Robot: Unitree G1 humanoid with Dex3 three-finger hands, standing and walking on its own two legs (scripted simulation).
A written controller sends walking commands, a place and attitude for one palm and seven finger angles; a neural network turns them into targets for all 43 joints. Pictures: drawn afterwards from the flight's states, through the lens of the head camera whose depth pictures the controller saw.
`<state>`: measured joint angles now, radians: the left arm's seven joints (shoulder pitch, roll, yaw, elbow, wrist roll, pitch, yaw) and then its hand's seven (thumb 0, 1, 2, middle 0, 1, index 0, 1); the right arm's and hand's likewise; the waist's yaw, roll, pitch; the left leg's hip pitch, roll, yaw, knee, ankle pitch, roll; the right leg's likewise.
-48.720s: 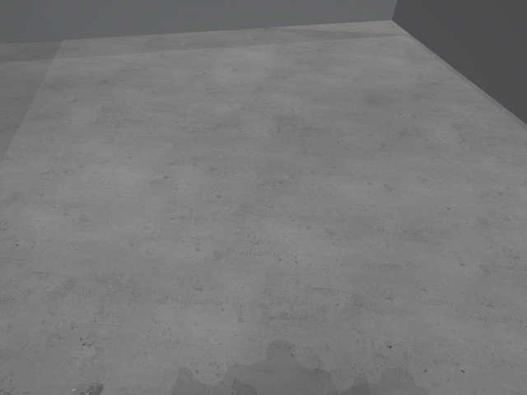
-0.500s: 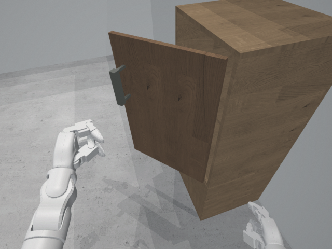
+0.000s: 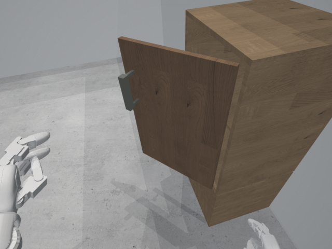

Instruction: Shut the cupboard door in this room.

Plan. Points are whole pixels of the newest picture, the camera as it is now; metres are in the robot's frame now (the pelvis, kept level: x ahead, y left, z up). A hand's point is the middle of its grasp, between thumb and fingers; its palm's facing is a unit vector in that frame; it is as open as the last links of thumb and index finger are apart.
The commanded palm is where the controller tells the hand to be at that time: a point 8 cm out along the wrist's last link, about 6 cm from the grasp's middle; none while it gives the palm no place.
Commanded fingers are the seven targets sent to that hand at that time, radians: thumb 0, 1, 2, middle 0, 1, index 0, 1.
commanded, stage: draw the hand back to the body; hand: left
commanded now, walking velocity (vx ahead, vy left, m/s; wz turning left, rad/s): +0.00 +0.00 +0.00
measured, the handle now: (130, 90) +0.60 +0.20 +0.07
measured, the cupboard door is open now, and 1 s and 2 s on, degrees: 40 40 40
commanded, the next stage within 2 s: step back with the hand held close in 0.40 s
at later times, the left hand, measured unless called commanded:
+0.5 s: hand (40, 183) +0.18 +0.25 +0.16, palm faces +0.46 -0.79 -0.41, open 7.4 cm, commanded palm +0.14 +0.29 +0.17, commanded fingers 0.00 0.90 0.90 -0.20 -0.30 -0.20 -0.30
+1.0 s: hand (17, 195) +0.16 +0.29 +0.15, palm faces +0.36 -0.78 -0.51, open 7.4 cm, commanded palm +0.10 +0.32 +0.17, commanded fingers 0.00 0.90 0.90 -0.20 -0.30 -0.20 -0.30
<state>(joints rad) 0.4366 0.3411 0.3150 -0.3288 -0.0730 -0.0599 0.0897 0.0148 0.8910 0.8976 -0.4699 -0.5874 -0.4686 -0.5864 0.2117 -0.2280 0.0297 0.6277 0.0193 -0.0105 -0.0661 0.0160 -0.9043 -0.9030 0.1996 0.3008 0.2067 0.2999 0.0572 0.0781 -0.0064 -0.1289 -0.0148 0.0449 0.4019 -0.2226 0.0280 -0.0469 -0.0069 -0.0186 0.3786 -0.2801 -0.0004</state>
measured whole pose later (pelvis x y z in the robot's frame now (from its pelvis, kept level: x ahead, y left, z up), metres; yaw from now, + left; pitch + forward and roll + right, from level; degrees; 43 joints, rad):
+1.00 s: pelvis -0.04 +0.02 -0.01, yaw -1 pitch +1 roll -1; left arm 0.56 0.45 0.41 -0.45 -0.08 -0.14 0.12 0.01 0.89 0.90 -0.21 -0.30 -0.21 -0.30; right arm 0.18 -0.24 -0.01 0.53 0.03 0.07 -0.09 0.01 -0.91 -0.90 0.20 0.30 0.21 0.30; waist 0.01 0.03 -0.01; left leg -0.31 -0.01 0.07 0.47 -0.18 0.06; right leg -0.24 -0.01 0.01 0.45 -0.23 0.03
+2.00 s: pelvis -0.25 +0.05 -0.02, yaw +2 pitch +0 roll -6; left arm 0.46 0.49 0.45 -0.48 -0.08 -0.25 0.10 0.01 0.88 0.90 -0.21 -0.30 -0.21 -0.30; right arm 0.17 -0.17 -0.01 0.60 0.00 -0.06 -0.07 0.02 -0.90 -0.90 0.20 0.30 0.21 0.30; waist -0.04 0.02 0.00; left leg -0.52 0.04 0.07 0.39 -0.01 0.03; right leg -0.23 0.10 -0.04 0.62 -0.53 -0.03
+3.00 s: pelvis -0.31 +0.11 -0.01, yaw -4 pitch +2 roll -1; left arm 0.61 0.45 0.46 -0.54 -0.06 -0.20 0.16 0.01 0.89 0.90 -0.21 -0.30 -0.21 -0.30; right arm 0.20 -0.15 0.04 0.61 0.01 -0.09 -0.05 0.01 -0.90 -0.90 0.20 0.30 0.21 0.30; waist -0.01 0.00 0.01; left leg -0.35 0.09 0.07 0.56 -0.23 -0.03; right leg -0.21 0.04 -0.05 0.51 -0.34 -0.04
